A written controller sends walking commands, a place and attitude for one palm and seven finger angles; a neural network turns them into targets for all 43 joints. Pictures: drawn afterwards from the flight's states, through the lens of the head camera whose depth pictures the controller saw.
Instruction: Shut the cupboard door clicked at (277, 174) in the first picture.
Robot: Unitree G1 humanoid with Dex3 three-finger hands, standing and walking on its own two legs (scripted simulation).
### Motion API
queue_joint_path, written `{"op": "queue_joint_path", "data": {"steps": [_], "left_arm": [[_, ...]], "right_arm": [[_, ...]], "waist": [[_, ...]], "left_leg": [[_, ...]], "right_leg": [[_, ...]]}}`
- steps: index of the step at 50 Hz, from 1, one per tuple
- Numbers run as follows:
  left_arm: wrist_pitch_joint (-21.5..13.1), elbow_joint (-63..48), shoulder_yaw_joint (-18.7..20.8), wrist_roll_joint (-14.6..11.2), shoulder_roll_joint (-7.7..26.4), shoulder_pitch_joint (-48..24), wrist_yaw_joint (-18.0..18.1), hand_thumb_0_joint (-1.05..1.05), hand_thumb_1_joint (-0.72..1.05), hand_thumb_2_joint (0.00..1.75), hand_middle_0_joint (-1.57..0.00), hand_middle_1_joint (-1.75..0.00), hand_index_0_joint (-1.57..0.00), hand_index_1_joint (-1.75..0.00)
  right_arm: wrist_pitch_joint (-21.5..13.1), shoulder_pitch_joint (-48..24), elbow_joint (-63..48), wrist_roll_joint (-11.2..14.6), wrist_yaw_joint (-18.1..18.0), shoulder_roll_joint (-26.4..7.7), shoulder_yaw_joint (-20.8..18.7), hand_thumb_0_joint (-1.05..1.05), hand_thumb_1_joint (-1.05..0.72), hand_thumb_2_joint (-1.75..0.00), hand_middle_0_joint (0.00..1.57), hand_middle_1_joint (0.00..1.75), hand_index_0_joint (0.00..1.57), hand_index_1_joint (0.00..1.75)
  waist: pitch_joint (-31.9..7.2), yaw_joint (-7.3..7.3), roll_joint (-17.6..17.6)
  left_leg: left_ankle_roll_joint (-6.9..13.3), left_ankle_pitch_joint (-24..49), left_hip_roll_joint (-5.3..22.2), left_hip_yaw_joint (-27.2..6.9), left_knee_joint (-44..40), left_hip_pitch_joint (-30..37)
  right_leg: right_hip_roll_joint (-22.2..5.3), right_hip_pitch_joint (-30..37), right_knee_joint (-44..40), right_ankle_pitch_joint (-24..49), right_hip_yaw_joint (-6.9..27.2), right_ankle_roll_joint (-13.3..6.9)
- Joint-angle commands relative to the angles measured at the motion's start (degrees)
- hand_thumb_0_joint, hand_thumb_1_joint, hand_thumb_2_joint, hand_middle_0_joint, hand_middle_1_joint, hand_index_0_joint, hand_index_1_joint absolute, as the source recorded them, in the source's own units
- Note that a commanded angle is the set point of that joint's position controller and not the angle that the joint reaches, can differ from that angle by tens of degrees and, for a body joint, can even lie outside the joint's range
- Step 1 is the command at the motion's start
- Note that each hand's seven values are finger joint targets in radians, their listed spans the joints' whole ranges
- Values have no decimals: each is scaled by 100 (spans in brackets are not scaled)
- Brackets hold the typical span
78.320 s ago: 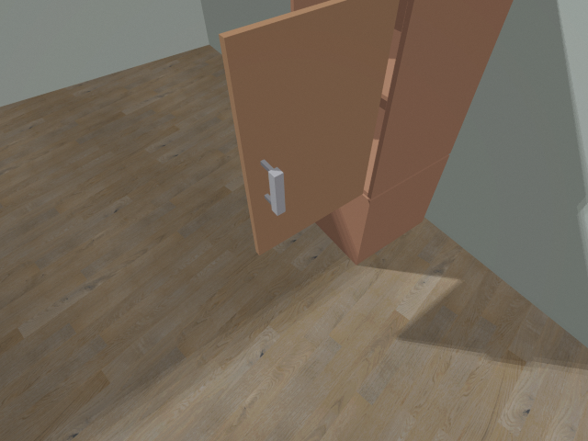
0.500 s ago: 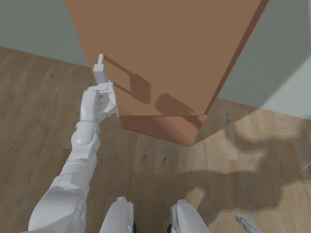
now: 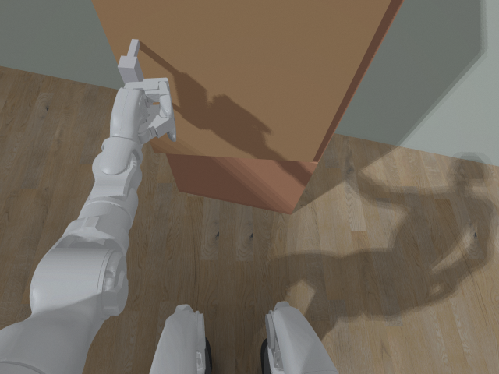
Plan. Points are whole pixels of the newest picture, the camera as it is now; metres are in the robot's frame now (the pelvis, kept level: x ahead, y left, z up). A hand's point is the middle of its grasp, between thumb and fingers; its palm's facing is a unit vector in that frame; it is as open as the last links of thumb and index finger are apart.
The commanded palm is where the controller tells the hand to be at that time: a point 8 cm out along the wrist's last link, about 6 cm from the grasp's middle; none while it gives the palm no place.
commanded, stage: push the door shut along its arc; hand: left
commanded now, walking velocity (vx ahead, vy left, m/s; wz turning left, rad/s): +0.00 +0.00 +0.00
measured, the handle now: (141, 82) +0.58 +0.14 +0.06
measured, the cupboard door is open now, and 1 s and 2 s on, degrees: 10 0 0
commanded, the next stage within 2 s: pull the fist back off the door in 0.92 s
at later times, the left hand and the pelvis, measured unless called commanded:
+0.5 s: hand (196, 86) +0.56 +0.05 +0.06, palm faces -0.31 -0.95 -0.06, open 3.1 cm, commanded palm +0.57 +0.09 +0.05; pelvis +0.00 +0.00 -0.02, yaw -2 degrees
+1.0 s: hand (198, 73) +0.60 +0.04 +0.06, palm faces -0.40 -0.92 -0.05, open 2.9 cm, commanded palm +0.63 +0.04 +0.05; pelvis +0.00 +0.00 -0.04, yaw -3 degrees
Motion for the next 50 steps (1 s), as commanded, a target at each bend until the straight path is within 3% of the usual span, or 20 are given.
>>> {"op": "queue_joint_path", "data": {"steps": [1,5,9,13,17,20,21,23,24,25,29,31,34,37,42,48,50], "left_arm": [[-324,-1043,-53,58,686,-3290,-109,0,90,90,-130,-150,-130,-150],[-220,-950,56,75,896,-3670,-158,0,90,90,-130,-150,-130,-150],[-80,-792,356,103,1264,-3741,-202,0,90,90,-130,-150,-130,-150],[56,-645,346,203,1404,-3914,-300,0,90,90,-130,-150,-130,-150],[126,-765,432,224,1607,-4291,-395,0,90,90,-130,-150,-130,-150],[240,-658,495,224,1670,-4232,-496,0,90,90,-130,-150,-130,-150],[322,-476,629,258,1862,-4183,-508,0,90,90,-130,-150,-130,-150],[435,-391,551,320,1823,-4307,-546,0,90,90,-130,-150,-130,-150],[423,-527,500,304,1773,-4535,-566,0,90,90,-130,-150,-130,-150],[434,-598,544,313,1850,-4576,-587,0,90,90,-130,-150,-130,-150],[565,-599,538,289,1912,-4755,-736,0,90,90,-130,-150,-130,-150],[672,-527,647,302,2063,-4744,-791,0,90,90,-130,-150,-130,-150],[757,-546,426,332,1892,-5283,-827,0,90,90,-130,-150,-130,-150],[860,-391,429,367,1971,-5495,-860,0,90,90,-130,-150,-130,-150],[936,-511,383,371,1991,-5728,-1021,0,90,90,-130,-150,-130,-150],[1146,-313,130,481,1715,-6311,-990,0,90,90,-130,-150,-130,-150],[1146,-425,51,483,1642,-6558,-981,0,90,90,-130,-150,-130,-150]], "right_arm": [[-146,829,-311,-18,-48,-1000,-312,0,-90,-90,20,30,20,30],[-170,929,-290,-33,-42,-1047,-295,0,-90,-90,20,30,20,30],[-187,1055,-308,-51,-16,-1063,-266,0,-90,-90,20,30,20,30],[-167,1099,-319,-42,11,-1047,-228,0,-90,-90,20,30,20,30],[-203,1181,-308,-48,14,-1062,-224,0,-90,-90,20,30,20,30],[-215,1233,-322,-43,28,-1052,-208,0,-90,-90,20,30,20,30],[-202,1263,-292,-43,21,-1070,-197,0,-90,-90,20,30,20,30],[-200,1310,-299,-47,23,-1056,-178,0,-90,-90,20,30,20,30],[-233,1348,-305,-62,22,-1052,-177,0,-90,-90,20,30,20,30],[-241,1344,-291,-62,21,-1068,-187,0,-90,-90,20,30,20,30],[-283,1458,-256,-65,14,-1060,-181,0,-90,-90,20,30,20,30],[-286,1464,-220,-55,-5,-1085,-183,0,-90,-90,20,30,20,30],[-348,1545,-137,-72,-26,-1063,-163,0,-90,-90,20,30,20,30],[-400,1569,-90,-85,-55,-1094,-155,0,-90,-90,20,30,20,30],[-499,1622,-24,-130,-68,-1109,-169,0,-90,-90,20,30,20,30],[-584,1706,124,-160,-98,-1132,-157,0,-90,-90,20,30,20,30],[-646,1704,165,-176,-109,-1145,-164,0,-90,-90,20,30,20,30]], "waist": [[-2787,-531,354],[-2952,-612,478],[-3068,-587,531],[-2957,-692,389],[-3184,-752,595],[-3332,-714,657],[-3206,-739,550],[-3104,-810,439],[-3170,-854,602],[-3348,-820,704],[-3454,-887,749],[-3458,-897,621],[-3306,-1073,844],[-3298,-1161,806],[-3635,-1149,1186],[-3314,-1429,1287],[-3422,-1497,1467]], "left_leg": [[89,1226,-72,-527,-754,2735],[96,1251,-49,-579,-683,2730],[127,1424,-49,-523,-564,2547],[158,1359,-37,-466,-463,2196],[167,1521,-14,-475,-339,2247],[169,1734,-24,-448,-274,2217],[176,1705,-5,-434,-246,2089],[195,1665,-13,-432,-202,1898],[208,1758,-10,-463,-184,2022],[190,1839,-2,-462,-142,2100],[211,2029,-7,-456,-89,2140],[216,1991,5,-432,-27,2034],[238,1946,3,-456,44,2047],[252,1847,7,-453,142,1913],[218,2158,11,-518,219,2255],[229,1897,41,-602,277,2306],[231,1951,43,-640,328,2466]], "right_leg": [[142,322,-1097,1197,197,-95],[154,204,-1026,1176,189,-103],[183,321,-964,1287,216,-111],[212,439,-984,1307,260,-91],[224,354,-896,1427,270,-90],[239,446,-842,1629,274,-96],[247,453,-851,1632,269,-91],[262,442,-827,1630,263,-80],[266,313,-784,1659,249,-87],[262,317,-760,1715,256,-90],[288,368,-723,1928,244,-98],[292,391,-748,1928,247,-80],[306,83,-730,1830,233,-91],[323,-27,-730,1703,233,-90],[348,-205,-601,1832,152,-136],[379,-810,-593,1508,45,-143],[386,-1021,-552,1498,29,-155]]}}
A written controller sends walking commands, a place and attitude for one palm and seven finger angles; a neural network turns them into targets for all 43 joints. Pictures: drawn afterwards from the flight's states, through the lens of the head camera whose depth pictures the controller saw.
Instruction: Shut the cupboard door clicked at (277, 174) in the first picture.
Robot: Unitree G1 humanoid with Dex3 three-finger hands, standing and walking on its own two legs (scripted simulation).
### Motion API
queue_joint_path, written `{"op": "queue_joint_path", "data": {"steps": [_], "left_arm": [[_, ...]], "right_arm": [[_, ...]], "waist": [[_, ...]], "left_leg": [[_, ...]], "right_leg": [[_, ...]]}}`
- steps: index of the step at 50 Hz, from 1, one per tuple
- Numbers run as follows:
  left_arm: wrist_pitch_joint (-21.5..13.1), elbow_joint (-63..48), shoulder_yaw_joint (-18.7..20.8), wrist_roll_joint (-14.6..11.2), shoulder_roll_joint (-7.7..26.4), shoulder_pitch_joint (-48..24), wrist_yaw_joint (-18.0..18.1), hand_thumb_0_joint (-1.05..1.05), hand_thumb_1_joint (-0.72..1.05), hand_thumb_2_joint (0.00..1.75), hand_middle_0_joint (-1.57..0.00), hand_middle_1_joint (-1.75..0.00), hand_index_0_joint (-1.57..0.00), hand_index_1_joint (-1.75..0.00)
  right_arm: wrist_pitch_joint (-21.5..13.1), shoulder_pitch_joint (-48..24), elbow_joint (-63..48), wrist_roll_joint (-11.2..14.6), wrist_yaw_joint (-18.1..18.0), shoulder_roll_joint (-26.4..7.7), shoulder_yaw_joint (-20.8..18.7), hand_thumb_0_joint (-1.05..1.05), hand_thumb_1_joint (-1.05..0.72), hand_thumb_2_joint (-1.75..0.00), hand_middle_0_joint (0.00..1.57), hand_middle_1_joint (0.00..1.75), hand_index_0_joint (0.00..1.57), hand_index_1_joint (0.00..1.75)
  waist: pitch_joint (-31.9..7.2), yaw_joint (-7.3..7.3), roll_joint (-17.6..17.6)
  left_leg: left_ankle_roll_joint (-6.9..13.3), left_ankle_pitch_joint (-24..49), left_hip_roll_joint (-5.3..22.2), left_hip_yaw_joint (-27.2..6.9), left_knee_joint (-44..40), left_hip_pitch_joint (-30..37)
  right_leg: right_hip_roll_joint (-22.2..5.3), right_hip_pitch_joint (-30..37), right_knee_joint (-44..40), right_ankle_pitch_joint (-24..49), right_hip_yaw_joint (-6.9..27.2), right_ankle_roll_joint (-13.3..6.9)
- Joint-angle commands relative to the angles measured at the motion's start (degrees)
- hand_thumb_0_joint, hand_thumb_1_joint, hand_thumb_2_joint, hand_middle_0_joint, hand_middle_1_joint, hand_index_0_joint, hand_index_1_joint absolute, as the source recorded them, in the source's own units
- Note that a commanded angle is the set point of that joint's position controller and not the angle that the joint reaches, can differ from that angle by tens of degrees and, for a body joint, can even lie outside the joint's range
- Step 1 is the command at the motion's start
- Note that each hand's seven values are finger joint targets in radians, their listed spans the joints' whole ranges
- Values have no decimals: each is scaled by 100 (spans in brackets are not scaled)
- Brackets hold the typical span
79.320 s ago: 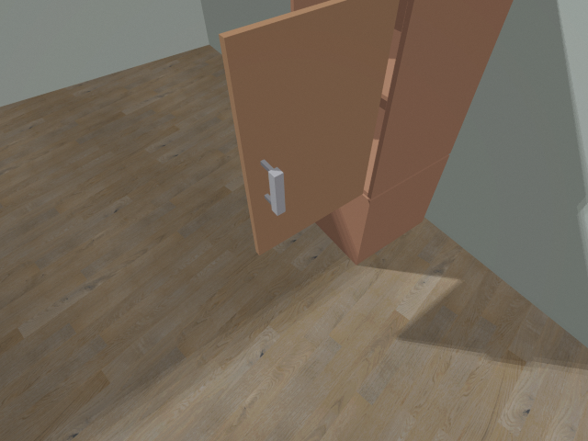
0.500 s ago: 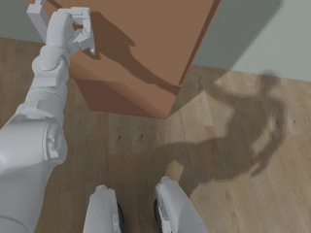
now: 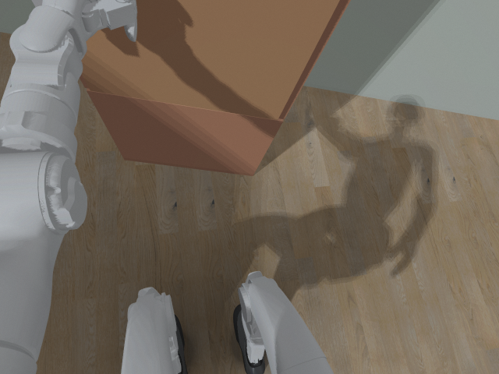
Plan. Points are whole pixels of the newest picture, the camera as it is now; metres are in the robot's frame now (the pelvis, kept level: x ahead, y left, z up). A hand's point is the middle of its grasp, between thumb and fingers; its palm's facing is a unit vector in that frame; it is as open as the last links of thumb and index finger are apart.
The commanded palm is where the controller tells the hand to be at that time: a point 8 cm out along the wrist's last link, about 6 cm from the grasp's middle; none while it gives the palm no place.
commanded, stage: pull the fist back off the door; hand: left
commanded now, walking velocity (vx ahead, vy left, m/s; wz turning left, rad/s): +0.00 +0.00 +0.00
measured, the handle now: out of the picture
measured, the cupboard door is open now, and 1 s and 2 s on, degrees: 0 0 0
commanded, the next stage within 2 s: draw the hand back to the body in 0.90 s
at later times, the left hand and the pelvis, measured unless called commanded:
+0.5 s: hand (149, 11) +0.59 +0.05 +0.10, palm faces +0.04 -1.00 -0.03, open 3.1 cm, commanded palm +0.55 +0.08 +0.09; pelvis +0.00 +0.00 +0.02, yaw +0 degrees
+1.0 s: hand (156, 61) +0.52 +0.05 +0.09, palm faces +0.05 -1.00 -0.05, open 3.1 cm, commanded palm +0.50 +0.10 +0.09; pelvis +0.03 -0.02 +0.05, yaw +4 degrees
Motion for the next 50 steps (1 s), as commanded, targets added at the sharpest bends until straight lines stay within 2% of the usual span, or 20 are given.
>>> {"op": "queue_joint_path", "data": {"steps": [1,2,6,7,9,10,12,15,18,20,22,26,30,33,37,41,44,46,49,50], "left_arm": [[-238,-1285,-94,-74,259,-3822,110,0,90,90,-130,-150,-130,-150],[-201,-1426,1019,-537,431,-3681,1171,0,90,90,-130,-150,-130,-150],[-379,-1277,820,-55,-394,-3579,2985,0,90,90,-130,-150,-130,-150],[-532,-1364,769,220,-414,-3701,3415,0,90,90,-130,-150,-130,-150],[-822,-1261,499,872,-301,-3875,3797,0,90,90,-130,-150,-130,-150],[-925,-1144,373,1099,-278,-3850,3855,0,90,90,-130,-150,-130,-150],[-1037,-987,190,1237,-288,-3722,3770,0,90,90,-130,-150,-130,-150],[-1043,-917,271,917,-209,-3475,3418,0,90,90,-130,-150,-130,-150],[-995,-875,472,535,-176,-2812,3155,0,90,90,-130,-150,-130,-150],[-1073,-1016,443,430,-352,-2506,3084,0,90,90,-130,-150,-130,-150],[-1139,-1049,518,359,-430,-2000,3098,0,90,90,-130,-150,-130,-150],[-1334,-1268,393,310,-784,-1604,3172,0,90,90,-130,-150,-130,-150],[-1656,-1925,344,226,-1007,-1248,3234,0,90,90,-130,-150,-130,-150],[-1789,-2063,211,232,-1212,-831,3257,0,90,90,-130,-150,-130,-150],[-1945,-2413,-34,183,-1598,-293,3258,0,90,90,-130,-150,-130,-150],[-2020,-2735,-225,86,-1931,623,3211,0,90,90,-130,-150,-130,-150],[-2053,-2693,-362,113,-1954,387,3199,0,90,90,-130,-150,-130,-150],[-2111,-2530,-272,121,-1817,283,3211,0,90,90,-130,-150,-130,-150],[-2222,-2445,-306,67,-1816,38,3159,0,90,90,-130,-150,-130,-150],[-2257,-2363,-199,61,-1704,140,3131,0,90,90,-130,-150,-130,-150]], "right_arm": [[-118,1477,88,-29,-112,-1204,-397,0,-90,-90,20,30,20,30],[-170,1735,-142,-158,-72,-1097,-299,0,-90,-90,20,30,20,30],[-154,1681,-94,-372,244,-1020,-373,0,-90,-90,20,30,20,30],[-151,1677,-64,-451,330,-1012,-384,0,-90,-90,20,30,20,30],[-111,1698,8,-531,487,-1049,-442,0,-90,-90,20,30,20,30],[-74,1699,39,-538,542,-1075,-476,0,-90,-90,20,30,20,30],[-23,1625,27,-508,604,-1093,-486,0,-90,-90,20,30,20,30],[22,1562,-58,-416,577,-1126,-458,0,-90,-90,20,30,20,30],[67,1515,-174,-337,524,-1097,-414,0,-90,-90,20,30,20,30],[81,1521,-226,-320,520,-1063,-407,0,-90,-90,20,30,20,30],[130,1513,-270,-309,527,-1042,-428,0,-90,-90,20,30,20,30],[212,1515,-277,-294,543,-987,-496,0,-90,-90,20,30,20,30],[276,1419,-337,-281,545,-919,-594,0,-90,-90,20,30,20,30],[352,1343,-338,-261,548,-871,-637,0,-90,-90,20,30,20,30],[450,1190,-378,-227,523,-820,-704,0,-90,-90,20,30,20,30],[518,1014,-492,-178,503,-748,-745,0,-90,-90,20,30,20,30],[572,930,-443,-167,426,-715,-729,0,-90,-90,20,30,20,30],[585,787,-418,-154,376,-706,-720,0,-90,-90,20,30,20,30],[567,669,-389,-163,320,-687,-691,0,-90,-90,20,30,20,30],[563,611,-384,-159,309,-697,-686,0,-90,-90,20,30,20,30]], "waist": [[-3549,-769,1379],[-3635,-382,1438],[-3463,-466,1243],[-3488,-488,1370],[-3526,-641,1454],[-3468,-704,1490],[-3390,-715,1437],[-3539,-598,1416],[-3404,-385,998],[-3434,-284,1009],[-3322,-167,704],[-3135,-102,433],[-3563,110,483],[-3397,172,263],[-3545,286,192],[-3571,488,-62],[-3155,323,-352],[-2979,319,-402],[-2937,262,-310],[-3103,331,-269]], "left_leg": [[232,2130,-140,-457,-527,3943],[155,1958,-51,-549,-692,3727],[46,1416,-47,-673,-958,3702],[28,1309,-54,-673,-990,3731],[9,1171,-66,-705,-1004,3813],[1,1061,-64,-693,-1030,3837],[18,775,-114,-626,-1105,3710],[21,772,-144,-618,-1249,3757],[54,887,-178,-454,-1346,3478],[42,1121,-161,-468,-1403,3656],[49,1231,-172,-380,-1434,3570],[62,1420,-193,-261,-1488,3561],[41,1953,-247,-138,-1504,3927],[48,2054,-290,-25,-1550,3864],[26,2525,-311,35,-1588,4234],[23,2759,-367,153,-1667,4234],[81,2508,-402,211,-1652,3912],[79,2244,-427,233,-1636,3701],[100,2113,-457,253,-1578,3662],[76,2170,-451,239,-1560,3697]], "right_leg": [[192,296,-1170,1559,170,-125],[140,541,-1162,1480,178,-88],[103,322,-1178,1137,89,44],[84,244,-1173,1074,86,50],[55,144,-1144,981,93,42],[40,118,-1202,932,111,36],[37,290,-1288,811,142,4],[52,595,-1361,873,159,-23],[78,1129,-1509,952,201,-14],[76,1147,-1496,1087,173,-15],[87,1380,-1565,1167,188,2],[72,1639,-1679,1375,230,29],[46,2088,-1693,1945,295,26],[34,2422,-1766,2242,344,47],[13,2673,-1768,2828,359,49],[-25,3222,-1806,3433,410,66],[-66,3337,-1881,3601,508,118],[-90,3339,-1925,3407,573,138],[-107,3256,-1936,3314,635,149],[-116,3270,-1880,3327,631,145]]}}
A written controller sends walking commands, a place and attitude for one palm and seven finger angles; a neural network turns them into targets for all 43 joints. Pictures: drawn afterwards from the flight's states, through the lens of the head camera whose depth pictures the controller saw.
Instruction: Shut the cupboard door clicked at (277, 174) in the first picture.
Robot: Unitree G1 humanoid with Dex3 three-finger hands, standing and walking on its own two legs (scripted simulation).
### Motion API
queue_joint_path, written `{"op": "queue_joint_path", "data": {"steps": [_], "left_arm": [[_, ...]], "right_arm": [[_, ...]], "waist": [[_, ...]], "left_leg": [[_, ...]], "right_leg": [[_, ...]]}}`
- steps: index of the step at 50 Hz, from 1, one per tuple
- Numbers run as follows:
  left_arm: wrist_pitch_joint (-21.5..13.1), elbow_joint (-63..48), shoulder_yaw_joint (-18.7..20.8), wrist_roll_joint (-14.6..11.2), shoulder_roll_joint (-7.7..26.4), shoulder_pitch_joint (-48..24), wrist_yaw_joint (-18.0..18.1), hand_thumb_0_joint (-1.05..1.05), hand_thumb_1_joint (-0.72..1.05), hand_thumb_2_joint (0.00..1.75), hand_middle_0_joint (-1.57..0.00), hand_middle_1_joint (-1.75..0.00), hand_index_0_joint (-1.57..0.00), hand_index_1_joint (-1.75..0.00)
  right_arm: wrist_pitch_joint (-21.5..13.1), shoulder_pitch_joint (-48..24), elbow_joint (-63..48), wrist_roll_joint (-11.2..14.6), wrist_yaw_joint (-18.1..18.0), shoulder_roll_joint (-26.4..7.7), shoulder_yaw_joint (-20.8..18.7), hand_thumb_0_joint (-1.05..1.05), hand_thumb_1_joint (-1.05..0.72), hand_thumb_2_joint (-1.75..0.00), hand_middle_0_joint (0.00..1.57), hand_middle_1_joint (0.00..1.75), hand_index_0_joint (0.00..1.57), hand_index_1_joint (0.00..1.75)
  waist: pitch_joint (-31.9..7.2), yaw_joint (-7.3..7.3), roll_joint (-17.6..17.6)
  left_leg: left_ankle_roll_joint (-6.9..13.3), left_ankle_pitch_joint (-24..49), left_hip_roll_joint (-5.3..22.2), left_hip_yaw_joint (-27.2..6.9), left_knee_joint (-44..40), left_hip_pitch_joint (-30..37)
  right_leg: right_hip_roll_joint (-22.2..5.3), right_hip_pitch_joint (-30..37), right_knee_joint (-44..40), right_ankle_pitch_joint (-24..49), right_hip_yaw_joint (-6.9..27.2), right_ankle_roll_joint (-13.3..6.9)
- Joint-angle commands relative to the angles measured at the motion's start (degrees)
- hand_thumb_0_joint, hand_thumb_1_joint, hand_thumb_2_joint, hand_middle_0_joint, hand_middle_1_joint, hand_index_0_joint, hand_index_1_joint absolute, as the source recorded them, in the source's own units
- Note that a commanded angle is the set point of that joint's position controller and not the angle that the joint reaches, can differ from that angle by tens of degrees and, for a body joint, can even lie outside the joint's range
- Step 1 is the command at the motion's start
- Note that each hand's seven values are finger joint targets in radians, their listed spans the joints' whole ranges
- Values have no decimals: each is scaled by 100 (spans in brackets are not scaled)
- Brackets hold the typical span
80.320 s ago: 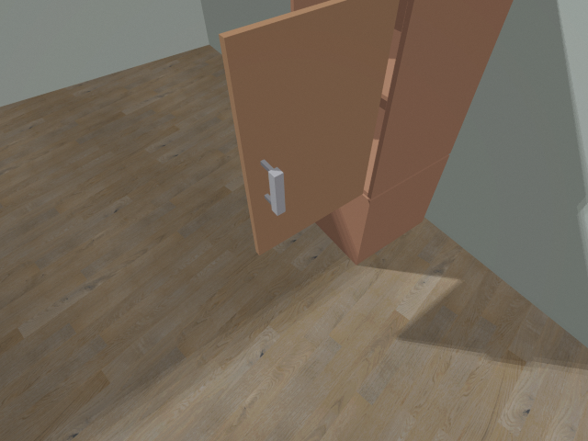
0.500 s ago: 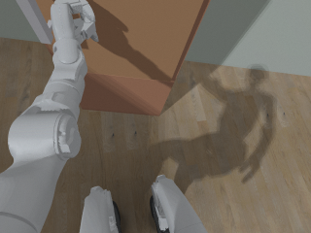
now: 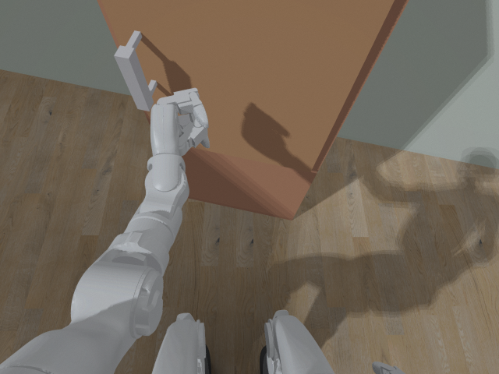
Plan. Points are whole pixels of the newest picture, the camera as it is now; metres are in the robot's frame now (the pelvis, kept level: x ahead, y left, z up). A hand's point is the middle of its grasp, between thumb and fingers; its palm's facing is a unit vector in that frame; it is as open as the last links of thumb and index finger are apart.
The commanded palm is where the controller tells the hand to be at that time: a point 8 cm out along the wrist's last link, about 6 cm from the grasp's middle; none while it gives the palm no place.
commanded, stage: draw the hand back to the body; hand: left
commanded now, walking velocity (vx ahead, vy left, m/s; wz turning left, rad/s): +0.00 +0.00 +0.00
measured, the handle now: (140, 72) +0.61 +0.14 +0.04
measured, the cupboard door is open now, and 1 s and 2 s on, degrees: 0 0 0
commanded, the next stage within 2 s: step back with the hand held close in 1.60 s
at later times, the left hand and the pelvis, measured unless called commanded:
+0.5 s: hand (121, 162) +0.38 +0.12 +0.14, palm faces -0.04 -1.00 -0.03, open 3.1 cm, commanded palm +0.34 +0.18 +0.15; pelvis +0.01 +0.00 +0.07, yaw +0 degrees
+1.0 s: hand out of the picture +0.27 +0.24 +0.23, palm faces +0.28 -0.91 -0.30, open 4.4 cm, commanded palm +0.22 +0.29 +0.26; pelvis +0.03 +0.02 +0.12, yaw +0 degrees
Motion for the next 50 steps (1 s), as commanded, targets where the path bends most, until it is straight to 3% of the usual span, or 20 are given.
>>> {"op": "queue_joint_path", "data": {"steps": [1,3,4,6,9,11,13,15,16,19,20,23,26,27,29,33,35,41,47,50], "left_arm": [[-545,-1101,85,-58,727,-2810,-72,0,90,90,-130,-150,-130,-150],[-539,-1511,329,-142,1001,-2189,-199,0,90,90,-130,-150,-130,-150],[-489,-1776,371,-207,1063,-1820,-284,0,90,90,-130,-150,-130,-150],[-245,-2314,318,-358,1047,-1069,-476,0,90,90,-130,-150,-130,-150],[219,-3059,172,-696,928,17,-746,0,90,90,-130,-150,-130,-150],[403,-3551,68,-868,887,156,-870,0,90,90,-130,-150,-130,-150],[394,-4048,-73,-985,822,261,-976,0,90,90,-130,-150,-130,-150],[302,-4344,-323,-1025,687,320,-1099,0,90,90,-130,-150,-130,-150],[293,-4231,-397,-1069,605,437,-1155,0,90,90,-130,-150,-130,-150],[372,-4204,-435,-1109,702,1070,-1364,0,90,90,-130,-150,-130,-150],[434,-4228,-337,-1135,792,1298,-1418,0,90,90,-130,-150,-130,-150],[686,-4693,-180,-1286,1000,2171,-1583,0,90,90,-124,-144,-124,-144],[853,-5449,-130,-1419,1068,2598,-1662,0,90,90,-116,-135,-116,-135],[1221,-5700,-535,-832,1342,2877,-1379,0,90,90,-113,-132,-113,-132],[1665,-6232,-430,-807,1389,3194,-1102,0,90,90,-108,-126,-108,-126],[2131,-6673,-286,-711,1546,3570,-825,0,90,90,-97,-114,-97,-114],[2271,-6957,-324,-691,1502,3766,-770,0,90,90,-92,-108,-92,-108],[2587,-7789,-140,-674,1535,4697,-712,0,90,90,-75,-90,-75,-90],[2684,-8626,429,-668,1839,5525,-671,0,90,90,-58,-72,-58,-72],[2690,-9060,784,-672,2037,5933,-641,0,90,90,-50,-63,-50,-63]], "right_arm": [[-31,1113,-85,-4,-119,-789,-264,0,-90,-90,20,30,20,30],[-4,1032,-295,40,-106,-798,-263,0,-90,-90,20,30,20,30],[19,1031,-410,80,-114,-808,-261,0,-90,-90,20,30,20,30],[71,934,-615,204,-128,-773,-251,0,-90,-90,20,30,20,30],[85,871,-886,391,-232,-735,-209,0,-90,-90,20,30,20,30],[48,791,-900,497,-333,-725,-189,0,-90,-90,20,30,20,30],[-35,655,-886,556,-430,-726,-180,0,-90,-90,20,30,20,30],[-159,538,-803,586,-507,-705,-163,0,-90,-90,20,30,20,30],[-213,504,-748,590,-526,-701,-149,0,-90,-90,20,30,20,30],[-303,336,-782,642,-561,-739,-116,0,-90,-90,20,30,20,30],[-323,255,-799,651,-573,-736,-110,0,-90,-90,20,30,20,30],[-341,-8,-1020,705,-584,-729,-52,0,-90,-90,20,30,20,30],[-386,-242,-1214,749,-616,-692,0,0,-90,-90,20,30,20,30],[-137,-473,-1347,779,-755,-538,-24,0,-90,-90,20,30,20,30],[1,-638,-1506,784,-941,-536,18,0,-90,-90,20,30,20,30],[7,-969,-1476,785,-1130,-513,148,0,-90,-90,20,30,20,30],[-76,-1082,-1448,784,-1171,-479,207,0,-90,-90,20,30,20,30],[-338,-1214,-1396,715,-1138,-476,313,0,-90,-90,20,30,20,30],[-555,-1277,-1299,622,-1070,-462,342,0,-90,-90,20,30,20,30],[-646,-1310,-1263,597,-1042,-450,323,0,-90,-90,20,30,20,30]], "waist": [[-2987,-451,2],[-3515,-53,236],[-3755,84,297],[-3759,256,96],[-3354,364,-571],[-2793,290,-942],[-2414,259,-936],[-2134,234,-601],[-1792,204,-697],[-1336,350,-301],[-1382,430,-336],[-1281,697,-182],[-1166,787,-90],[-1369,835,-340],[-984,811,-355],[-293,841,-406],[-155,861,-86],[121,968,-132],[253,1093,180],[200,1145,129]], "left_leg": [[218,2069,-273,25,-268,1881],[180,2304,-284,71,-450,2244],[171,2549,-281,74,-553,2523],[167,2665,-276,151,-799,2670],[223,2408,-307,245,-1251,2537],[253,2011,-299,252,-1518,2528],[266,1857,-271,217,-1739,2842],[261,1831,-241,190,-1880,3287],[262,1653,-229,157,-1964,3337],[249,1450,-238,156,-2261,3677],[237,1484,-229,151,-2355,3785],[219,1693,-226,160,-2665,4059],[218,1960,-204,131,-2905,4380],[211,1971,-213,182,-3256,4731],[248,1991,-212,201,-3538,4908],[259,1965,-153,153,-4031,5423],[245,2057,-143,126,-4253,5770],[195,2518,-98,72,-4771,6349],[140,2976,-61,41,-5033,6608],[135,3256,-56,63,-5045,6641]], "right_leg": [[37,1552,-935,3365,419,220],[41,2064,-956,3569,434,182],[54,2265,-951,3810,415,157],[49,2806,-1176,4185,443,180],[49,3700,-1652,4486,518,234],[13,3826,-2017,4241,568,327],[32,3715,-2268,3780,523,318],[51,3464,-2404,3417,451,280],[53,3308,-2527,3089,410,282],[53,3209,-2811,2514,369,214],[39,3290,-2841,2482,341,210],[39,3664,-2982,2645,290,167],[52,3921,-3044,2882,194,150],[-81,4356,-3400,2902,500,160],[-104,4634,-3738,2898,453,175],[-87,4766,-4216,2692,323,162],[-86,4907,-4403,2654,276,130],[-63,5426,-4834,2953,133,117],[-76,5793,-5069,3208,104,108],[-90,5991,-5111,3436,106,121]]}}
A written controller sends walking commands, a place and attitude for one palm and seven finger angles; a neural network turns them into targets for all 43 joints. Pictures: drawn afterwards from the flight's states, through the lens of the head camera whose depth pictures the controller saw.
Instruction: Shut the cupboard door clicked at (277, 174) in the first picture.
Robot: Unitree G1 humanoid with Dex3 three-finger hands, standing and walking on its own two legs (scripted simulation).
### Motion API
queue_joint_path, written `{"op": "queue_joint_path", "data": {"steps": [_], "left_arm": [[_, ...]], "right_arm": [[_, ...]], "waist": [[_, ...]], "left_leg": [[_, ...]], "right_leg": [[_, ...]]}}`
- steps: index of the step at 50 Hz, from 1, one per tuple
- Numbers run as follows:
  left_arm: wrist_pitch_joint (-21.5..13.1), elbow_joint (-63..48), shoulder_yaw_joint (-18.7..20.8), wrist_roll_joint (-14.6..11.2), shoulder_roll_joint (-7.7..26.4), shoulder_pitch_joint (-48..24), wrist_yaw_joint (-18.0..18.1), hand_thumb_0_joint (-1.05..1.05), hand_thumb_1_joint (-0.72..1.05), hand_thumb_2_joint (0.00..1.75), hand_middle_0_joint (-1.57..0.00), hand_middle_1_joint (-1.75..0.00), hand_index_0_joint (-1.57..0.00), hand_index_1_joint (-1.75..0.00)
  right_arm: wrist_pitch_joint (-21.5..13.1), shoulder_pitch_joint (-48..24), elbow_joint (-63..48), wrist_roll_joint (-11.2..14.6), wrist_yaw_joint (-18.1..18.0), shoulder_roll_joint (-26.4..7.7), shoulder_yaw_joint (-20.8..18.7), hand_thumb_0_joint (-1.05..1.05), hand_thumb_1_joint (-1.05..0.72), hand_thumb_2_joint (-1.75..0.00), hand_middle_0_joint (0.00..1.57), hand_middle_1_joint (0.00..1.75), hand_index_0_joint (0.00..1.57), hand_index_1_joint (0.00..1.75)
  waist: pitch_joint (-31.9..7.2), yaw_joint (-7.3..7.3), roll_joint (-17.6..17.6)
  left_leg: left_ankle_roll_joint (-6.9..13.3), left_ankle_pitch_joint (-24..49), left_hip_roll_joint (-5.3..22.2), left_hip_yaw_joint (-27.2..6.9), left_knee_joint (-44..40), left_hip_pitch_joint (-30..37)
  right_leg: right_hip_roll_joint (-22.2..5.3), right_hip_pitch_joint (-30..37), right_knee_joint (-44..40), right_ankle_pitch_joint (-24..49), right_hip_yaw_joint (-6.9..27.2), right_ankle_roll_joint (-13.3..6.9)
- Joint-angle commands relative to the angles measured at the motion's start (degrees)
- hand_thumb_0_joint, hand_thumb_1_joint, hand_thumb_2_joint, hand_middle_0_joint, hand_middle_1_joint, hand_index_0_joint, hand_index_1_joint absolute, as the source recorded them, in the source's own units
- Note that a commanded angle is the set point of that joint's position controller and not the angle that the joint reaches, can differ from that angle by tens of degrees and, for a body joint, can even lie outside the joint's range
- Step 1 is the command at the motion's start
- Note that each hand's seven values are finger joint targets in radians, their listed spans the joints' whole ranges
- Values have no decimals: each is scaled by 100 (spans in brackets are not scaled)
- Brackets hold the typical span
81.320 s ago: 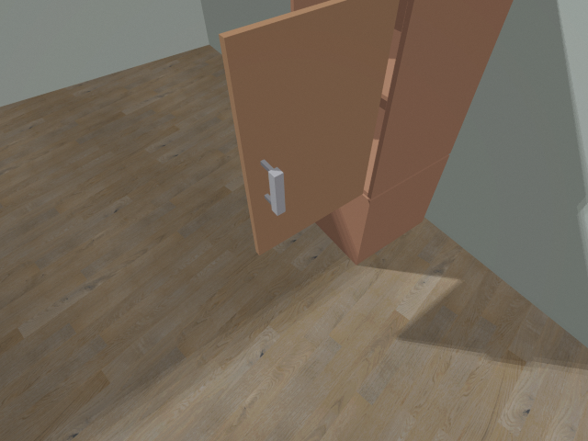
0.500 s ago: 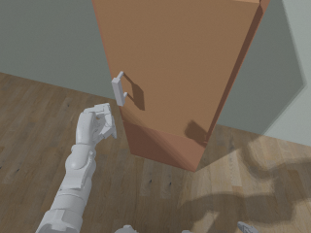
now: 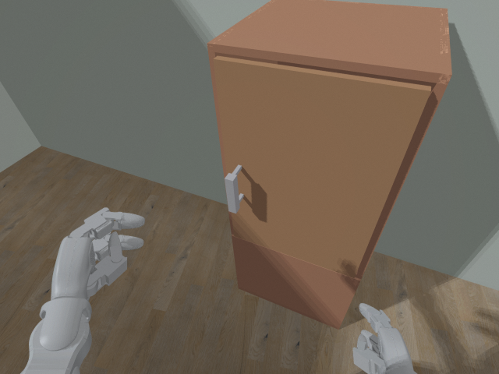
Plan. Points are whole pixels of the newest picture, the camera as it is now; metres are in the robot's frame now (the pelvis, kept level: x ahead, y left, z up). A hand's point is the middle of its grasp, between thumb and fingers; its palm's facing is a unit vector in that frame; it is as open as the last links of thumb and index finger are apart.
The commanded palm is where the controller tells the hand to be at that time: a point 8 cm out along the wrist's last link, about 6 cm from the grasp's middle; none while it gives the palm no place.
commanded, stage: draw the hand back to the body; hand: left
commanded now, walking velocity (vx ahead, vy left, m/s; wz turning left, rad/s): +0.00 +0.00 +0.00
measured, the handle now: (236, 188) +0.58 +0.11 -0.08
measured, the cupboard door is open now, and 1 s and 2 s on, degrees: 0 0 0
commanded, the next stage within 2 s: step back with the hand held close in 0.60 s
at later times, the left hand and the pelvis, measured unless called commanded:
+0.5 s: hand (59, 276) +0.18 +0.26 +0.15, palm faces +0.47 -0.79 -0.39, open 7.3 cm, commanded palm +0.14 +0.29 +0.18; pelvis +0.00 -0.01 +0.00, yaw +0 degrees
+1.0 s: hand (51, 275) +0.18 +0.26 +0.16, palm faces +0.40 -0.78 -0.48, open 7.4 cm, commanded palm +0.13 +0.30 +0.18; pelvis -0.01 +0.00 +0.00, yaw +0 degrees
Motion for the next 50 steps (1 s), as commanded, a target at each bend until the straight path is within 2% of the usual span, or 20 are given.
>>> {"op": "queue_joint_path", "data": {"steps": [1,4,8,9,11,12,14,18,19,20,24,27,30,34,36,37,38,41,46,50], "left_arm": [[-363,-1854,1007,-38,1098,-517,132,0,90,90,-47,-60,-47,-60],[-358,-2042,1356,-56,1278,-117,159,0,90,90,-39,-51,-39,-51],[-428,-2434,1759,-77,1438,247,205,0,90,90,-28,-39,-28,-39],[-454,-2487,1976,-80,1604,408,223,0,90,90,-25,-36,-25,-36],[-503,-2563,2188,-110,1671,602,236,0,90,90,-20,-30,-20,-30],[-486,-2340,1893,-99,1351,640,199,0,90,90,-20,-30,-20,-30],[-458,-2120,1687,-88,1153,595,173,0,90,90,-20,-30,-20,-30],[-501,-2130,1739,-60,1289,332,218,0,90,90,-20,-30,-20,-30],[-503,-2130,1869,-68,1444,375,226,0,90,90,-20,-30,-20,-30],[-549,-2392,1817,-47,1430,223,226,0,90,90,-20,-30,-20,-30],[-607,-2484,2071,-50,1682,381,269,0,90,90,-20,-30,-20,-30],[-618,-2390,2012,-79,1534,443,249,0,90,90,-20,-30,-20,-30],[-630,-2363,1995,-88,1472,547,222,0,90,90,-20,-30,-20,-30],[-605,-2149,1969,-127,1391,703,172,0,90,90,-20,-30,-20,-30],[-628,-2331,1948,-112,1422,524,176,0,90,90,-20,-30,-20,-30],[-850,-2583,2455,-56,1975,53,239,0,90,90,-20,-30,-20,-30],[-892,-2167,2220,-71,1685,504,223,0,90,90,-20,-30,-20,-30],[-1012,-2181,2144,-39,1605,855,236,0,90,90,-20,-30,-20,-30],[-1028,-2402,2237,-77,1723,1108,299,0,90,90,-20,-30,-20,-30],[-1003,-2545,2363,-85,1848,1253,356,0,90,90,-20,-30,-20,-30]], "right_arm": [[-398,-629,-769,-40,-32,-614,-270,0,-90,-90,20,30,20,30],[-493,-645,-700,-62,-22,-654,-305,0,-90,-90,20,30,20,30],[-601,-631,-653,-54,-7,-635,-351,0,-90,-90,20,30,20,30],[-649,-638,-620,-65,-6,-672,-373,0,-90,-90,20,30,20,30],[-704,-637,-606,-56,-9,-643,-381,0,-90,-90,20,30,20,30],[-712,-633,-568,-50,-10,-640,-382,0,-90,-90,20,30,20,30],[-743,-592,-524,-39,-8,-720,-435,0,-90,-90,20,30,20,30],[-765,-576,-516,-45,-55,-748,-466,0,-90,-90,20,30,20,30],[-786,-605,-496,-61,-74,-769,-475,0,-90,-90,20,30,20,30],[-813,-632,-521,-55,-76,-738,-463,0,-90,-90,20,30,20,30],[-901,-669,-461,-75,-98,-701,-432,0,-90,-90,20,30,20,30],[-924,-683,-467,-60,-100,-637,-416,0,-90,-90,20,30,20,30],[-927,-633,-449,-58,-81,-641,-423,0,-90,-90,20,30,20,30],[-899,-642,-455,-60,-79,-671,-468,0,-90,-90,20,30,20,30],[-893,-641,-470,-55,-68,-669,-467,0,-90,-90,20,30,20,30],[-768,-571,-592,-16,-52,-859,-533,0,-90,-90,20,30,20,30],[-693,-582,-483,-54,-63,-797,-524,0,-90,-90,20,30,20,30],[-539,-528,-510,-56,-58,-773,-581,0,-90,-90,20,30,20,30],[-327,-553,-665,-32,-130,-849,-628,0,-90,-90,20,30,20,30],[-190,-523,-787,-15,-181,-855,-641,0,-90,-90,20,30,20,30]], "waist": [[-566,-56,36],[-461,-4,-57],[-430,29,153],[-441,75,94],[-406,94,53],[-182,27,-89],[2,-27,-217],[-117,-7,-319],[-190,38,-331],[-371,36,-141],[-307,107,-12],[-37,80,45],[-106,73,180],[-19,70,-246],[-118,52,-61],[43,-185,30],[1,-229,-234],[-329,-253,-395],[-637,-260,-160],[-821,-247,-98]], "left_leg": [[-60,1691,199,-140,-494,641],[-48,1654,193,-133,-511,589],[-58,1627,187,-117,-516,568],[-48,1692,183,-114,-484,530],[-41,1641,172,-97,-478,494],[-29,1526,175,-74,-492,466],[-1,1351,194,-72,-525,470],[45,1062,156,-89,-555,500],[63,1106,152,-71,-541,517],[65,1180,133,-60,-524,561],[47,1220,109,-55,-487,488],[31,1112,122,-25,-517,443],[14,1238,142,-12,-529,478],[49,1203,164,25,-519,478],[48,1209,150,23,-520,522],[128,842,274,-108,-132,141],[126,735,233,-163,57,154],[62,1069,253,-159,205,60],[53,2143,414,-269,-74,95],[51,2434,500,-316,-215,-10]], "right_leg": [[72,-52,-387,1668,-116,-113],[85,-16,-476,1664,-109,-99],[56,-4,-448,1594,-126,-91],[60,51,-474,1665,-118,-95],[38,24,-440,1639,-133,-80],[44,-139,-467,1545,-143,-61],[45,-294,-567,1364,-119,-46],[21,-293,-557,1064,-88,-39],[13,-222,-589,1143,-62,-36],[-14,-115,-533,1215,-38,-49],[-1,-64,-583,1278,-34,-66],[-3,-198,-612,1192,-27,-55],[-2,-111,-598,1313,-19,-63],[20,-198,-693,1307,-1,-22],[1,-160,-650,1313,11,-29],[-363,-585,-916,1485,556,-92],[-545,-722,-989,1550,668,-143],[-719,-584,-685,2189,591,-208],[-429,-401,-236,2534,303,-70],[-288,-207,-12,2548,211,-16]]}}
